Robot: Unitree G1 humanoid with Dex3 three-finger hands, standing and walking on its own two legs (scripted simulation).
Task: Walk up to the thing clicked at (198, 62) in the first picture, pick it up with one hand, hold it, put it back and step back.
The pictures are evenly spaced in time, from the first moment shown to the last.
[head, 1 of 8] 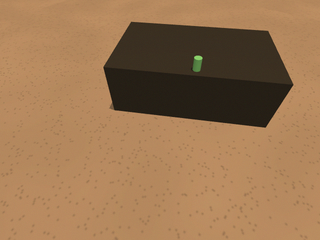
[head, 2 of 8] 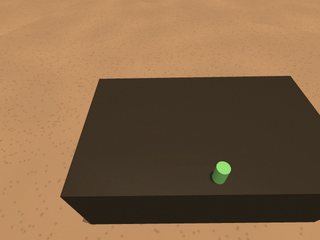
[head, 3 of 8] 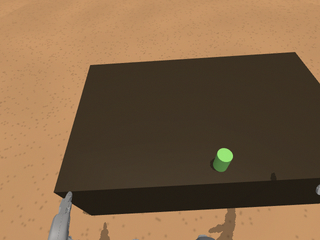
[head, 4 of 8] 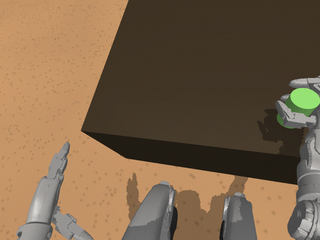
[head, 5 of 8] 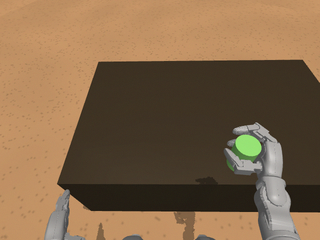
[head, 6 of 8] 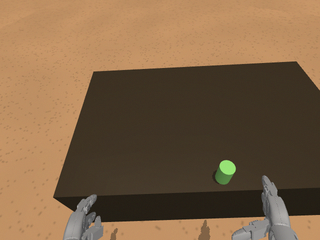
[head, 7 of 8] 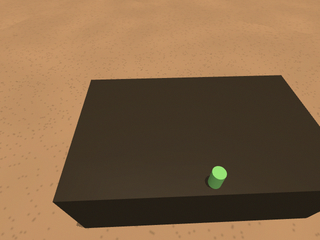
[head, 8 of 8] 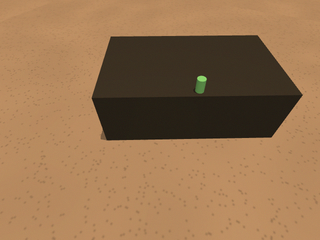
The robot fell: no
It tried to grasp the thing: yes
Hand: right
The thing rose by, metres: 0.28
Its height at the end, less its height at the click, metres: +0.00
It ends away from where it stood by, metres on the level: 0.02
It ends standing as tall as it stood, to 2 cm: yes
